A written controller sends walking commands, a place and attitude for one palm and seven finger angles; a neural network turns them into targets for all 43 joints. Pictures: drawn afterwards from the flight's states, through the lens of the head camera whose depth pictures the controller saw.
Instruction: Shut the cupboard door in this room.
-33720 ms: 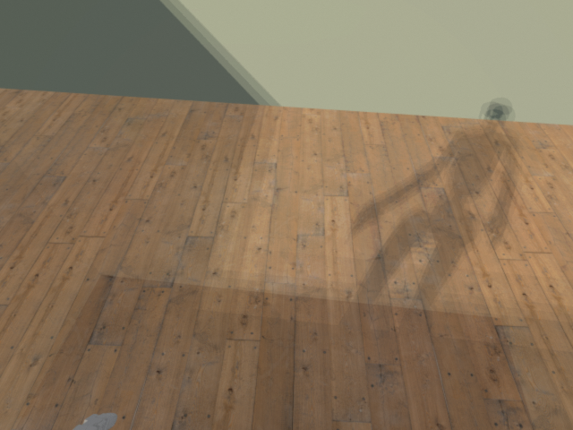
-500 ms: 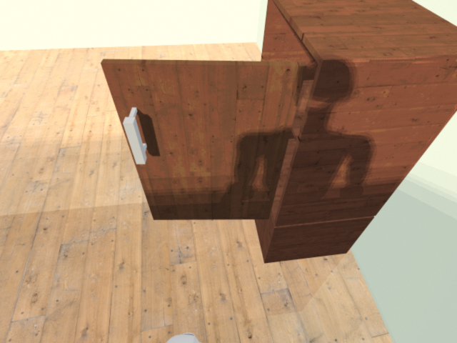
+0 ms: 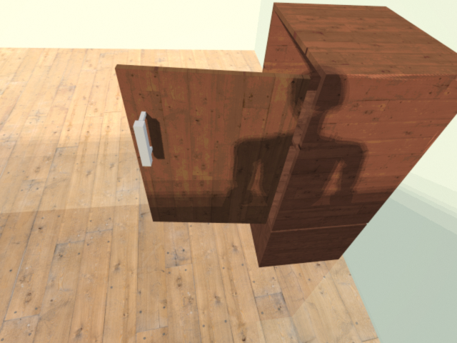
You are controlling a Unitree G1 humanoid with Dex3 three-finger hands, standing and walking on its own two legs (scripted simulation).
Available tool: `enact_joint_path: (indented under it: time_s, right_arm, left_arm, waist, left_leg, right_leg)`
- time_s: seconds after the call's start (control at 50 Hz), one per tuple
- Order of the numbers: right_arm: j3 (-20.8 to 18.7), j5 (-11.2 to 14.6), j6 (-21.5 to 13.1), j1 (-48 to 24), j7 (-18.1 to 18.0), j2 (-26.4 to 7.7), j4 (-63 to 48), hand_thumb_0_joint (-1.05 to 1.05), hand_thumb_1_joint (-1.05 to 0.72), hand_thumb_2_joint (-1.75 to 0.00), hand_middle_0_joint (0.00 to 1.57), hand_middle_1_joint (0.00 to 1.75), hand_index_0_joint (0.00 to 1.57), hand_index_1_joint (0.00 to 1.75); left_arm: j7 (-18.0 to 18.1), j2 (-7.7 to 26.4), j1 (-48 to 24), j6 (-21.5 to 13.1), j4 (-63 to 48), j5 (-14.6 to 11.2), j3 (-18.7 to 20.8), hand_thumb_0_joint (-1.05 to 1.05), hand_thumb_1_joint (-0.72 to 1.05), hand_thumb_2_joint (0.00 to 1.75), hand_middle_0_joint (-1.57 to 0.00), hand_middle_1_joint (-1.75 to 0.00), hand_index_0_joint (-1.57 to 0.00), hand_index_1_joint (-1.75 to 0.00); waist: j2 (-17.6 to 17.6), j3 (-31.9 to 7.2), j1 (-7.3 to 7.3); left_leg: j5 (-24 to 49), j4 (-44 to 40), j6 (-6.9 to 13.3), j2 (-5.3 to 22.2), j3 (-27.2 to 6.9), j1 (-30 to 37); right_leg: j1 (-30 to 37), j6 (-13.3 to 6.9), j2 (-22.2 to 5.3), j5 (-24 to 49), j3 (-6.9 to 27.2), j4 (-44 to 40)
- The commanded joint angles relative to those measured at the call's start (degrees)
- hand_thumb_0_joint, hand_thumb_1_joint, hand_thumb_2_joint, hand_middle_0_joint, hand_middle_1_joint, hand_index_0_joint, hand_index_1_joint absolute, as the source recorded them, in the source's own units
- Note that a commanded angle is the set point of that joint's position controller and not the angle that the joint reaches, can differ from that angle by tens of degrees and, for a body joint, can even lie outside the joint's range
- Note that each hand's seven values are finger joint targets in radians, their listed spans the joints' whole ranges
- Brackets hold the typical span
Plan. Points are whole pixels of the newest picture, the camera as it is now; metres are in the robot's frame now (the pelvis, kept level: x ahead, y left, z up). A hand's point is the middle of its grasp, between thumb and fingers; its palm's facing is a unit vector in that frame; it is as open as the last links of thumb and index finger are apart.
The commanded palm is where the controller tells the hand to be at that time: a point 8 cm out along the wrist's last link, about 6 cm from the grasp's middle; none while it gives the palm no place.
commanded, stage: look again from close up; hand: left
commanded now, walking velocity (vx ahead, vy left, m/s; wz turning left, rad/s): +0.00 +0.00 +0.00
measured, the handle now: (145, 139) +0.56 +0.23 +0.01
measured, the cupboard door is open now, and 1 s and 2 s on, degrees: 84 84 84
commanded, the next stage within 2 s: shuffle to correct the standing spot in 0.42 s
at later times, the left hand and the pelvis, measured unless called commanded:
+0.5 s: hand out of the picture -0.06 +0.17 -0.18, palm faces +0.03 -0.99 -0.15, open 7.4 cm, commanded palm none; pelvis +0.00 +0.01 +0.00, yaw -1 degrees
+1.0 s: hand out of the picture +0.05 +0.21 -0.17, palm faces +0.00 -0.99 -0.16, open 7.3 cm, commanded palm none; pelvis +0.03 +0.04 +0.01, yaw -1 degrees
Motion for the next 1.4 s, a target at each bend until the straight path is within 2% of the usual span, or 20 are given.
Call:
enact_joint_path:
  time_s: [0.0, 0.5, 0.62, 0.68, 0.72, 0.74, 0.76, 0.78, 0.8, 0.86, 0.9, 0.98, 1.08, 1.1, 1.14, 1.16, 1.24, 1.34, 1.36, 1.38]
  right_arm:
    - [-1.73, 0.42, -1.31, 0.18, -0.38, -7.7, -2.1, 0.0, -0.9, -0.9, 0.2, 0.3, 0.2, 0.3]
    - [-1.86, 0.49, -0.62, 0.28, -0.51, -6.58, 0.53, 0.0, -0.9, -0.9, 0.2, 0.3, 0.2, 0.3]
    - [-2.24, -0.17, 0.36, 0.26, -0.33, -5.27, -1.01, 0.0, -0.9, -0.9, 0.2, 0.3, 0.2, 0.3]
    - [-2.97, -0.37, 0.24, 3.34, -0.26, -3.24, -1.74, 0.0, -0.9, -0.9, 0.2, 0.3, 0.2, 0.3]
    - [-2.14, 0.16, -1.65, 8.04, 0.23, -1.84, -0.89, 0.0, -0.9, -0.9, 0.2, 0.3, 0.2, 0.3]
    - [-1.96, 0.07, -2.26, 9.58, -0.01, -2.96, -0.09, 0.0, -0.9, -0.9, 0.2, 0.3, 0.2, 0.3]
    - [-2.94, -0.31, -2.48, 11.94, -0.66, -6.86, 0.14, 0.0, -0.9, -0.9, 0.2, 0.3, 0.2, 0.3]
    - [-3.49, -0.78, -2.51, 13.26, -1.18, -10.38, -0.23, 0.0, -0.9, -0.9, 0.2, 0.3, 0.2, 0.3]
    - [-3.52, -0.77, -2.55, 10.58, -0.99, -9.99, -0.22, 0.0, -0.9, -0.9, 0.2, 0.3, 0.2, 0.3]
    - [-2.19, -0.15, -4.05, 5.05, -0.99, -6.21, -0.95, 0.0, -0.9, -0.9, 0.2, 0.3, 0.2, 0.3]
    - [-2.24, -0.09, -4.49, 5.62, -1.1, -6.06, -0.33, 0.0, -0.9, -0.9, 0.2, 0.3, 0.2, 0.3]
    - [-2.91, -0.44, -3.87, 8.19, -1.3, -6.82, 0.63, 0.0, -0.9, -0.9, 0.2, 0.3, 0.2, 0.3]
    - [-3.25, -0.32, -2.88, 6.13, -1.11, -5.96, 1.09, 0.0, -0.9, -0.9, 0.2, 0.3, 0.2, 0.3]
    - [-3.07, -0.13, -2.77, 5.37, -0.88, -4.46, 0.77, 0.0, -0.9, -0.9, 0.2, 0.3, 0.2, 0.3]
    - [-2.51, -0.29, -2.7, 1.79, -0.34, -2.33, -2.09, 0.0, -0.9, -0.9, 0.2, 0.3, 0.2, 0.3]
    - [-3.03, -0.56, -2.42, -0.8, 0.18, -3.75, -2.86, 0.0, -0.9, -0.9, 0.2, 0.3, 0.2, 0.3]
    - [-2.92, -0.4, -2.3, 0.61, 1.13, -1.9, -2.82, 0.0, -0.9, -0.9, 0.2, 0.3, 0.2, 0.3]
    - [-1.96, -0.42, -3.38, 2.71, 0.85, -0.81, -2.6, 0.0, -0.9, -0.9, 0.2, 0.3, 0.2, 0.3]
    - [-2.21, -0.49, -3.67, 5.15, 0.63, -2.37, -1.88, 0.0, -0.9, -0.9, 0.2, 0.3, 0.2, 0.3]
    - [-2.96, -0.69, -3.91, 9.47, 0.09, -6.22, -0.75, 0.0, -0.9, -0.9, 0.2, 0.3, 0.2, 0.3]
  left_arm:
    - [0.63, 4.32, 5.47, -1.29, -0.71, -0.15, 0.71, 0.0, 0.9, 0.9, -0.2, -0.3, -0.2, -0.3]
    - [0.98, 1.8, 11.09, -1.38, 4.29, 0.26, 0.4, 0.0, 0.9, 0.9, -0.2, -0.3, -0.2, -0.3]
    - [0.31, 3.79, 13.19, -0.36, 3.85, 0.19, 2.22, 0.0, 0.9, 0.9, -0.2, -0.3, -0.2, -0.3]
    - [0.69, 6.31, 5.16, -0.77, 1.26, -0.12, 3.73, 0.0, 0.9, 0.9, -0.2, -0.3, -0.2, -0.3]
    - [0.67, 4.87, 0.54, -1.17, -0.29, 0.28, 3.07, 0.0, 0.9, 0.9, -0.2, -0.3, -0.2, -0.3]
    - [0.28, 3.25, 2.74, -0.88, -0.05, 0.08, 2.53, 0.0, 0.9, 0.9, -0.2, -0.3, -0.2, -0.3]
    - [-0.27, 0.76, 4.41, -0.7, -0.63, -0.07, 2.26, 0.0, 0.9, 0.9, -0.2, -0.3, -0.2, -0.3]
    - [-0.65, -0.61, 2.97, -0.84, -2.17, -0.03, 1.96, 0.0, 0.9, 0.9, -0.2, -0.3, -0.2, -0.3]
    - [-0.6, -0.16, 1.58, -0.81, -2.01, 0.55, 1.98, 0.0, 0.9, 0.9, -0.2, -0.3, -0.2, -0.3]
    - [-1.27, -0.32, 3.87, -1.62, -0.13, 0.46, 1.99, 0.0, 0.9, 0.9, -0.2, -0.3, -0.2, -0.3]
    - [-1.39, -0.92, 3.16, -1.62, -0.29, 0.17, 1.69, 0.0, 0.9, 0.9, -0.2, -0.3, -0.2, -0.3]
    - [-1.21, -1.66, -1.32, -1.36, -2.54, 0.03, 1.49, 0.0, 0.9, 0.9, -0.2, -0.3, -0.2, -0.3]
    - [-0.88, -0.41, 4.12, -1.53, -0.33, -0.14, 2.09, 0.0, 0.9, 0.9, -0.2, -0.3, -0.2, -0.3]
    - [-0.5, 1.22, 6.59, -1.7, 0.62, -0.13, 2.5, 0.0, 0.9, 0.9, -0.2, -0.3, -0.2, -0.3]
    - [0.3, 6.34, 8.96, -1.97, 0.95, 0.09, 3.44, 0.0, 0.9, 0.9, -0.2, -0.3, -0.2, -0.3]
    - [0.64, 6.01, 8.32, -2.58, 0.58, -0.21, 3.61, 0.0, 0.9, 0.9, -0.2, -0.3, -0.2, -0.3]
    - [0.27, 3.34, 1.89, -3.85, -0.8, 0.18, 2.83, 0.0, 0.9, 0.9, -0.2, -0.3, -0.2, -0.3]
    - [-0.47, 4.37, 2.85, -2.91, 1.16, -0.1, 2.7, 0.0, 0.9, 0.9, -0.2, -0.3, -0.2, -0.3]
    - [-0.71, 3.41, 3.68, -2.68, 1.2, -0.14, 2.44, 0.0, 0.9, 0.9, -0.2, -0.3, -0.2, -0.3]
    - [-0.94, 1.93, 4.35, -2.48, 0.84, -0.24, 2.06, 0.0, 0.9, 0.9, -0.2, -0.3, -0.2, -0.3]
  waist:
    - [2.08, 1.64, 0.91]
    - [1.33, 5.13, 0.99]
    - [-3.8, 6.51, 2.34]
    - [-12.97, 4.29, -1.01]
    - [-6.46, 5.12, -3.27]
    - [1.0, 5.76, -2.07]
    - [12.41, 6.74, -2.23]
    - [16.1, 7.86, -2.46]
    - [13.23, 8.34, -1.22]
    - [6.04, 3.78, 1.82]
    - [4.69, 1.1, 1.4]
    - [4.43, 1.28, -0.37]
    - [3.13, 0.38, 2.36]
    - [-0.48, 0.85, 3.32]
    - [-15.34, 5.25, 4.86]
    - [-11.73, 6.66, 4.45]
    - [-5.81, 5.59, 0.14]
    - [-6.77, 4.31, -0.99]
    - [-3.74, 3.23, -1.69]
    - [3.36, 1.1, -3.41]
  left_leg:
    - [-14.52, -10.05, 0.94, 3.93, -6.46, 2.74]
    - [-18.87, -12.91, 0.31, 3.12, -6.05, 2.76]
    - [-23.34, -3.08, -0.06, -2.13, -1.9, -3.57]
    - [-12.47, 19.1, -0.5, -1.87, 3.49, 0.64]
    - [-13.38, 2.9, 0.3, -0.64, 4.2, 8.09]
    - [-18.09, -5.27, 0.84, 0.01, -0.1, 9.83]
    - [-29.89, -15.21, 3.68, 8.76, -14.31, 10.34]
    - [-40.74, -24.74, 8.2, 15.83, -27.2, 6.7]
    - [-43.27, -26.71, 10.06, 16.87, -29.17, 2.66]
    - [-27.21, -24.41, 9.72, 13.52, -18.03, 0.19]
    - [-20.11, -22.87, 9.78, 11.89, -13.52, 3.12]
    - [-20.49, -22.41, 10.59, 12.04, -14.48, 4.99]
    - [-22.78, -16.27, 6.48, 7.56, -11.51, -0.74]
    - [-23.76, -10.53, 4.4, 4.8, -8.64, -7.81]
    - [-20.59, 10.79, 1.4, -2.27, 4.97, -19.91]
    - [-19.95, 19.39, 1.81, 0.02, 3.38, -20.15]
    - [-12.1, 23.58, 0.81, 2.55, 4.01, -14.41]
    - [-4.44, 2.97, 0.17, -0.52, 9.92, 7.29]
    - [-4.84, 0.52, 0.17, -0.22, 8.7, 13.39]
    - [-5.98, -3.5, 2.1, 5.71, 0.58, 20.1]
  right_leg:
    - [-4.28, -2.81, -2.87, -4.0, 3.99, -7.53]
    - [-7.32, -2.45, -3.15, -9.38, 4.75, -10.01]
    - [-7.47, -5.27, -6.07, -23.8, 8.36, -12.81]
    - [-13.87, -9.74, -15.88, -27.74, 15.49, -20.63]
    - [-14.31, -7.29, -11.09, -19.96, 7.02, -10.95]
    - [-15.17, -5.93, -6.37, -18.82, 3.54, -2.35]
    - [-19.6, -3.46, -0.88, -16.39, -2.34, 9.55]
    - [-22.11, -2.92, 1.0, -15.05, -3.76, 20.44]
    - [-21.65, -4.03, -1.56, -11.77, 0.3, 28.95]
    - [-17.39, -3.26, -4.49, -2.7, 1.84, 30.99]
    - [-15.05, -2.71, -4.13, -2.67, 0.44, 24.97]
    - [-11.25, -2.77, -2.15, -6.92, -1.15, 12.85]
    - [6.17, -3.92, 0.21, -2.27, -2.59, -7.3]
    - [12.97, -5.76, -3.53, -5.85, 2.36, -10.5]
    - [11.54, -13.28, -20.0, -26.28, 23.82, -21.4]
    - [7.84, -14.89, -21.51, -25.79, 25.6, -23.36]
    - [3.45, -12.81, -14.38, -2.51, 8.82, -18.3]
    - [-6.04, -9.05, -9.11, 0.34, 2.01, -10.16]
    - [-8.63, -7.88, -7.13, -0.22, 0.86, -5.08]
    - [-13.31, -6.02, -4.57, -1.19, -1.09, 5.36]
